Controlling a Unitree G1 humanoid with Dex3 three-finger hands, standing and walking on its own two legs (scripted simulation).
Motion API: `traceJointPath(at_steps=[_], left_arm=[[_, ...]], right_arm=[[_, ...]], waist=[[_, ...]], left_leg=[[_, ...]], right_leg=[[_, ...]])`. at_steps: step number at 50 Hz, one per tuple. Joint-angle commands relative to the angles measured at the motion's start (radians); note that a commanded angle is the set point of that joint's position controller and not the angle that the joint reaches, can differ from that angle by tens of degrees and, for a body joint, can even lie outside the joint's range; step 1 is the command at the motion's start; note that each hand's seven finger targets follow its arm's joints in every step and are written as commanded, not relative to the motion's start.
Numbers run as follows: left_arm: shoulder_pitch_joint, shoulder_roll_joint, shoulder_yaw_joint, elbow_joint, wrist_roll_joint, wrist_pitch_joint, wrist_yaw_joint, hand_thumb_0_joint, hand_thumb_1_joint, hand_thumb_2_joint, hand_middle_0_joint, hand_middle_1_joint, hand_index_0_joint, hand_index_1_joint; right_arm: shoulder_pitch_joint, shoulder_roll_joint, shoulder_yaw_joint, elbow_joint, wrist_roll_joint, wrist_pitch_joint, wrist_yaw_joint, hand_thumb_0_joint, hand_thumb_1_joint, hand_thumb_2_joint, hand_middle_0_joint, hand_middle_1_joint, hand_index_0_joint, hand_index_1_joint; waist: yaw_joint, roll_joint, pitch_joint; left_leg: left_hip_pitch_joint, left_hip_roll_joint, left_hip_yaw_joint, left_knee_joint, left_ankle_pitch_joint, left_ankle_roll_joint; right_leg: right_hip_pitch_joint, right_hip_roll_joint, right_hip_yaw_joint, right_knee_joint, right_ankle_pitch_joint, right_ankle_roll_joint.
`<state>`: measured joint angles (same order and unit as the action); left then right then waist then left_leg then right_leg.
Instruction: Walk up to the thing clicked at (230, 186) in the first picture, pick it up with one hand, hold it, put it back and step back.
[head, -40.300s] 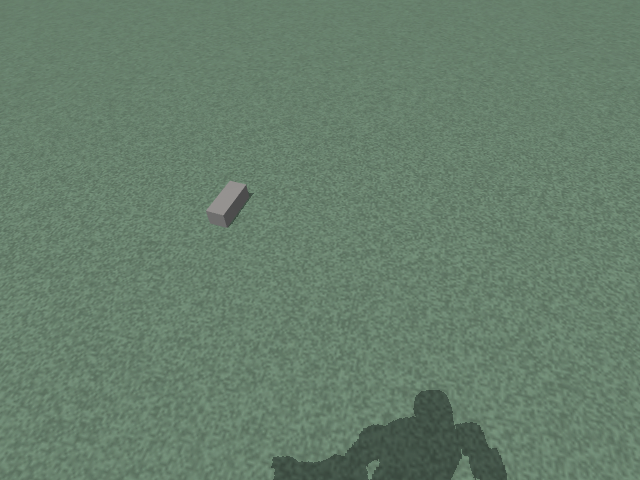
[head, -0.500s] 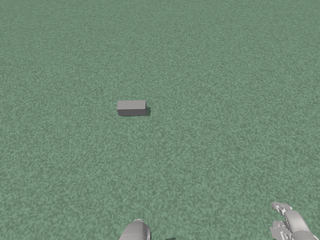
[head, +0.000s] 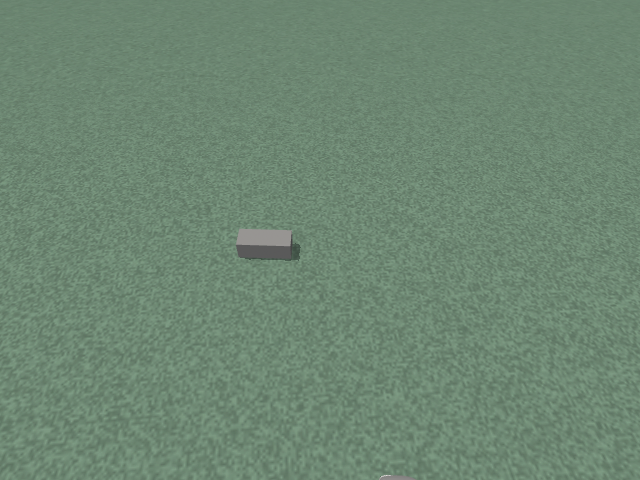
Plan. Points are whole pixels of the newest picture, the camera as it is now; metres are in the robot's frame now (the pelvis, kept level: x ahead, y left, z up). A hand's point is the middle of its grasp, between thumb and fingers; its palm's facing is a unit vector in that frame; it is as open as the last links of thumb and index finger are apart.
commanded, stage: step back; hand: left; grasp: from above
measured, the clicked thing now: (265, 243) +1.13 +0.20 -0.73
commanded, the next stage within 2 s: stand in 0.60 s
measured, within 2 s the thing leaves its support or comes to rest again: neither
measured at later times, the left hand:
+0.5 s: hand out of the picture +0.15 +0.25 -0.16, palm faces +0.05 -0.93 -0.37, open 7.4 cm
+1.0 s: hand out of the picture +0.14 +0.24 -0.14, palm faces +0.01 -0.94 -0.34, open 7.4 cm
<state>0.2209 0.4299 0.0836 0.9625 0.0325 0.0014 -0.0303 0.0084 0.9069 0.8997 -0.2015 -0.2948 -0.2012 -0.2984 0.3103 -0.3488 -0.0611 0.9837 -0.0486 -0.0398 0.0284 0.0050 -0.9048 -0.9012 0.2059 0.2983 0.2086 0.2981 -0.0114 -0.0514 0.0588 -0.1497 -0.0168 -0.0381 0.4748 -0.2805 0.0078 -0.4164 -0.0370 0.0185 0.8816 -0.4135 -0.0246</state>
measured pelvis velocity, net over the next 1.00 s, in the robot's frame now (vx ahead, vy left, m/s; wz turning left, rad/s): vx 0.06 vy -0.02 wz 0.01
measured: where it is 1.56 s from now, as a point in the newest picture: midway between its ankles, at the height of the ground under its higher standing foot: outside the picture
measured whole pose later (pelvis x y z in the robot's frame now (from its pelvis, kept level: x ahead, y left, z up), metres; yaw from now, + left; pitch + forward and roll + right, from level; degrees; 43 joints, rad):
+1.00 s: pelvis +0.06 -0.02 +0.01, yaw +1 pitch -3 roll +0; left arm 0.09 0.34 0.00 1.13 0.01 -0.02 -0.01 0.01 0.91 0.90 -0.20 -0.29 -0.20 -0.30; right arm 0.04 -0.34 -0.01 1.11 -0.01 -0.02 0.02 0.00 -0.91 -0.90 0.20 0.30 0.21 0.30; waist 0.02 0.00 0.06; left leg -0.08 0.02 0.00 0.34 -0.20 -0.02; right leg -0.13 -0.04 -0.03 0.36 -0.17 0.02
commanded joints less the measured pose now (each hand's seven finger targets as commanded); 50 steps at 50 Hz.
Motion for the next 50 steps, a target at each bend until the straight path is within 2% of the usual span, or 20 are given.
traceJointPath(at_steps=[1,5,6,7,8,9,10,12,17,20,21,22,23,24,27,28,29,30,37,50], left_arm=[[-0.087,0.146,0.033,-0.098,-0.007,-0.034,0.001,0.000,0.900,0.900,-0.200,-0.300,-0.200,-0.300],[0.019,0.137,0.039,-0.024,-0.014,-0.045,0.019,0.000,0.900,0.900,-0.200,-0.300,-0.200,-0.300],[0.036,0.157,0.046,-0.009,-0.008,-0.050,0.028,0.000,0.900,0.900,-0.200,-0.300,-0.200,-0.300],[0.047,0.213,0.060,-0.016,0.006,-0.060,0.037,0.000,0.900,0.900,-0.200,-0.300,-0.200,-0.300],[-0.001,0.259,0.062,-0.046,0.007,-0.065,0.041,0.000,0.900,0.900,-0.200,-0.300,-0.200,-0.300],[-0.082,0.271,0.060,-0.063,0.003,-0.061,0.038,0.000,0.900,0.900,-0.200,-0.300,-0.200,-0.300],[-0.125,0.256,0.053,-0.074,0.001,-0.058,0.037,0.000,0.900,0.900,-0.200,-0.300,-0.200,-0.300],[-0.139,0.212,0.038,-0.073,-0.003,-0.062,0.038,0.000,0.900,0.900,-0.200,-0.300,-0.200,-0.300],[-0.164,0.209,0.035,-0.056,-0.013,-0.058,0.043,0.000,0.900,0.900,-0.200,-0.300,-0.200,-0.300],[-0.189,0.173,0.017,-0.058,-0.025,-0.044,0.046,0.000,0.900,0.900,-0.200,-0.300,-0.200,-0.300],[-0.176,0.151,0.007,-0.059,-0.029,-0.041,0.048,0.000,0.900,0.900,-0.200,-0.300,-0.200,-0.300],[-0.174,0.128,0.003,-0.060,-0.038,-0.037,0.049,0.000,0.900,0.900,-0.200,-0.300,-0.200,-0.300],[-0.158,0.139,0.004,-0.033,-0.047,-0.033,0.051,0.000,0.900,0.900,-0.200,-0.300,-0.200,-0.300],[-0.146,0.141,0.003,-0.012,-0.040,-0.036,0.054,0.000,0.900,0.900,-0.200,-0.300,-0.200,-0.300],[-0.145,0.178,0.007,0.003,-0.032,-0.049,0.053,0.000,0.900,0.900,-0.200,-0.300,-0.200,-0.300],[-0.161,0.187,0.008,0.004,-0.035,-0.047,0.054,0.000,0.900,0.900,-0.200,-0.300,-0.200,-0.300],[-0.166,0.181,0.005,0.006,-0.038,-0.045,0.054,0.000,0.900,0.900,-0.200,-0.300,-0.200,-0.300],[-0.136,0.098,-0.029,0.044,-0.042,-0.038,0.042,0.000,0.900,0.900,-0.200,-0.300,-0.200,-0.300],[-0.183,0.125,-0.040,0.076,-0.033,-0.031,0.035,0.000,0.900,0.900,-0.200,-0.300,-0.200,-0.300],[-0.183,0.136,-0.049,0.113,-0.025,-0.051,0.036,0.000,0.900,0.900,-0.200,-0.300,-0.200,-0.300]], right_arm=[[-0.061,-0.288,-0.072,-0.095,0.011,-0.020,-0.028,0.000,-0.900,-0.900,0.200,0.300,0.200,0.300],[-0.134,-0.237,-0.040,-0.114,0.024,0.009,-0.032,0.000,-0.900,-0.900,0.200,0.300,0.200,0.300],[-0.099,-0.182,-0.019,-0.109,0.030,0.015,-0.035,0.000,-0.900,-0.900,0.200,0.300,0.200,0.300],[-0.053,-0.127,-0.003,-0.113,0.038,0.014,-0.036,0.000,-0.900,-0.900,0.200,0.300,0.200,0.300],[-0.027,-0.134,-0.001,-0.105,0.034,0.023,-0.045,0.000,-0.900,-0.900,0.200,0.300,0.200,0.300],[-0.007,-0.218,-0.030,-0.072,0.032,0.030,-0.053,0.000,-0.900,-0.900,0.200,0.300,0.200,0.300],[0.003,-0.240,-0.039,-0.053,0.030,0.030,-0.053,0.000,-0.900,-0.900,0.200,0.300,0.200,0.300],[-0.020,-0.226,-0.029,-0.032,0.036,0.030,-0.045,0.000,-0.900,-0.900,0.200,0.300,0.200,0.300],[-0.014,-0.204,-0.025,0.001,0.022,0.030,-0.042,0.000,-0.900,-0.900,0.200,0.300,0.200,0.300],[-0.015,-0.199,-0.030,0.031,0.015,0.019,-0.046,0.000,-0.900,-0.900,0.200,0.300,0.200,0.300],[-0.049,-0.233,-0.043,0.023,0.010,0.017,-0.050,0.000,-0.900,-0.900,0.200,0.300,0.200,0.300],[-0.089,-0.269,-0.045,0.007,0.007,0.013,-0.052,0.000,-0.900,-0.900,0.200,0.300,0.200,0.300],[-0.189,-0.296,-0.040,-0.007,0.023,0.015,-0.046,0.000,-0.900,-0.900,0.200,0.300,0.200,0.300],[-0.226,-0.280,-0.034,-0.005,0.024,0.017,-0.042,0.000,-0.900,-0.900,0.200,0.300,0.200,0.300],[-0.208,-0.235,-0.020,0.010,0.029,0.019,-0.043,0.000,-0.900,-0.900,0.200,0.300,0.200,0.300],[-0.193,-0.229,-0.019,0.022,0.030,0.022,-0.045,0.000,-0.900,-0.900,0.200,0.300,0.200,0.300],[-0.194,-0.223,-0.018,0.034,0.031,0.023,-0.046,0.000,-0.900,-0.900,0.200,0.300,0.200,0.300],[-0.194,-0.230,-0.005,0.033,0.042,0.009,-0.041,0.000,-0.900,-0.900,0.200,0.300,0.200,0.300],[-0.261,-0.225,0.004,0.053,0.039,-0.005,-0.040,0.000,-0.900,-0.900,0.200,0.300,0.200,0.300],[-0.302,-0.209,0.003,0.069,0.043,0.007,-0.029,0.000,-0.900,-0.900,0.200,0.300,0.200,0.300]], waist=[[-0.007,0.252,0.041],[0.068,0.185,-0.018],[0.074,0.085,-0.044],[0.070,-0.102,-0.085],[0.049,-0.128,-0.087],[0.033,-0.056,-0.060],[0.015,-0.058,-0.012],[0.016,-0.061,0.006],[0.013,-0.113,-0.052],[-0.016,-0.059,-0.085],[-0.004,0.000,-0.103],[0.015,0.076,-0.110],[0.048,0.137,-0.086],[0.052,0.129,-0.079],[0.031,0.076,-0.145],[0.021,0.080,-0.145],[0.019,0.096,-0.152],[0.025,0.113,-0.164],[0.022,0.108,-0.113],[0.010,0.056,-0.116]], left_leg=[[-0.066,0.219,-0.220,-0.191,-0.073,0.171],[-0.260,0.149,-0.108,0.021,-0.030,0.103],[-0.312,0.103,-0.077,0.134,-0.062,0.075],[-0.378,0.008,-0.039,0.323,-0.168,0.034],[-0.376,-0.032,-0.058,0.419,-0.313,0.005],[-0.273,0.012,-0.078,0.464,-0.353,0.002],[-0.234,0.038,-0.075,0.461,-0.325,0.001],[-0.247,0.040,-0.088,0.418,-0.262,0.012],[-0.151,0.050,0.002,0.233,-0.171,-0.008],[-0.023,0.033,0.017,-0.020,0.094,-0.004],[0.007,0.097,-0.069,-0.017,0.236,0.021],[-0.047,0.194,-0.190,-0.060,0.280,0.066],[-0.132,0.223,-0.204,-0.040,0.229,0.119],[-0.173,0.230,-0.188,-0.018,0.239,0.128],[-0.120,0.128,-0.061,0.061,0.336,0.042],[-0.116,0.120,-0.058,0.055,0.318,0.032],[-0.077,0.129,-0.063,0.029,0.319,0.031],[-0.031,0.152,-0.100,-0.049,0.303,0.038],[0.029,0.166,-0.084,-0.128,0.405,0.016],[0.093,0.149,-0.038,-0.189,0.278,0.006]], right_leg=[[-0.006,-0.015,-0.010,-0.148,0.030,0.013],[0.346,0.051,-0.065,-0.398,0.198,0.015],[0.431,0.027,-0.015,-0.446,0.216,0.015],[0.466,-0.144,0.250,-0.529,0.171,-0.031],[0.362,-0.316,0.476,-0.618,0.013,-0.107],[0.207,-0.358,0.510,-0.615,-0.103,-0.194],[0.113,-0.338,0.461,-0.607,-0.114,-0.208],[0.122,-0.253,0.316,-0.584,-0.007,-0.153],[0.130,-0.223,0.193,-0.489,0.238,-0.137],[0.120,-0.168,0.097,-0.352,0.414,-0.077],[0.094,-0.129,0.065,-0.298,0.435,-0.045],[0.110,-0.066,0.027,-0.252,0.336,-0.009],[0.168,0.000,-0.025,-0.242,0.157,0.003],[0.228,-0.007,-0.013,-0.284,0.147,0.001],[0.306,-0.097,0.061,-0.347,0.462,-0.028],[0.299,-0.110,0.069,-0.337,0.474,-0.033],[0.279,-0.113,0.064,-0.337,0.463,-0.036],[0.287,-0.081,0.038,-0.364,0.430,-0.021],[0.321,-0.079,0.023,-0.450,0.447,0.002],[0.334,-0.106,0.047,-0.578,0.442,0.009]])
